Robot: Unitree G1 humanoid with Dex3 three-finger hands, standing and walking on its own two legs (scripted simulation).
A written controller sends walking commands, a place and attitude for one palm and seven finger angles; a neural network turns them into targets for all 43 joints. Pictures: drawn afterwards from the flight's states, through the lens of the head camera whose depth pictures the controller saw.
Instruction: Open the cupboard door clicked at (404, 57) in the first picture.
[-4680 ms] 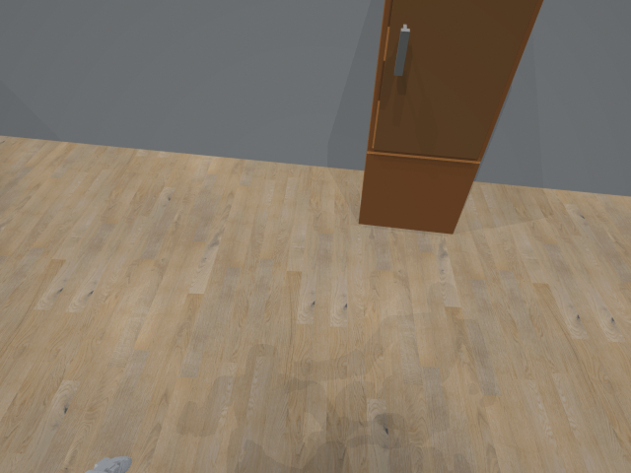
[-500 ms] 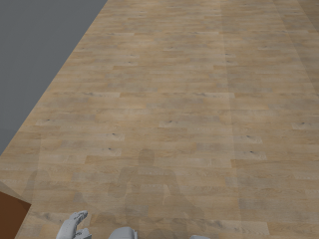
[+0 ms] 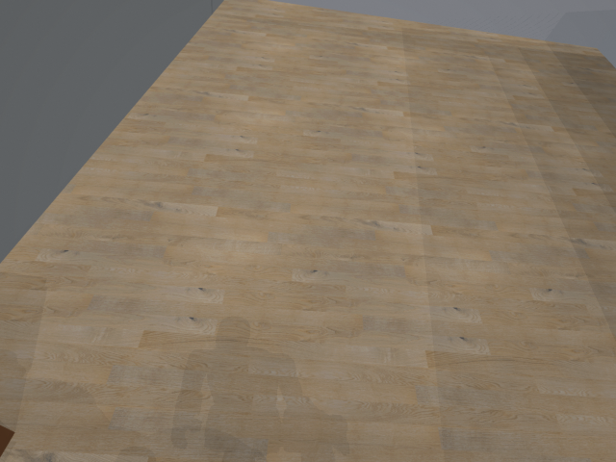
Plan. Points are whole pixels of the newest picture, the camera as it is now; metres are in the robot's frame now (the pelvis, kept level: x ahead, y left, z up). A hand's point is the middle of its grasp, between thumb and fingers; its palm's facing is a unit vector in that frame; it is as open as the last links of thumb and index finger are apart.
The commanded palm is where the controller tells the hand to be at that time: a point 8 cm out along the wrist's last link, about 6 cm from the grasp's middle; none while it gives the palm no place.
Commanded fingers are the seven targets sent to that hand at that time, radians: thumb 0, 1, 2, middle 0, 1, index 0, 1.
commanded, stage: turn to face it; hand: left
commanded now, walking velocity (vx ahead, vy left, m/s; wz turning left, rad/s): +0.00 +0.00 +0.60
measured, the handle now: out of the picture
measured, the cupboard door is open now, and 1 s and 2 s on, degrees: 0 0 0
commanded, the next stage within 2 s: none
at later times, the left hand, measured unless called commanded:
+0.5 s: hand out of the picture +0.03 +0.15 -0.14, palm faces +0.29 -0.91 -0.28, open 7.4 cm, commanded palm none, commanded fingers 0.00 0.90 0.90 -0.20 -0.30 -0.20 -0.30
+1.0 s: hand out of the picture -0.14 +0.19 -0.18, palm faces +0.61 -0.75 -0.27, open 7.4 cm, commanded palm none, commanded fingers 0.00 0.90 0.90 -0.20 -0.30 -0.20 -0.30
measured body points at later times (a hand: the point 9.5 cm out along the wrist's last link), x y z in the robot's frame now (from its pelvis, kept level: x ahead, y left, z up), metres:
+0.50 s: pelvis -0.02 -0.07 +0.00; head +0.00 -0.10 +0.45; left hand +0.02 +0.20 -0.12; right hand +0.08 -0.32 -0.17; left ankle -0.06 +0.07 -0.65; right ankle -0.01 -0.16 -0.75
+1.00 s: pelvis -0.05 -0.02 -0.01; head -0.02 +0.03 +0.44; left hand -0.18 +0.23 -0.16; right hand +0.20 -0.16 -0.13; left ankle -0.11 +0.05 -0.75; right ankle +0.01 -0.17 -0.66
